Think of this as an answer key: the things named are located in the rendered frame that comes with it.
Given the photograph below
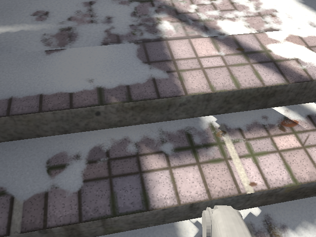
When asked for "robot right thigh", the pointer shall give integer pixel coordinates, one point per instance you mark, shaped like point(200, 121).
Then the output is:
point(223, 221)

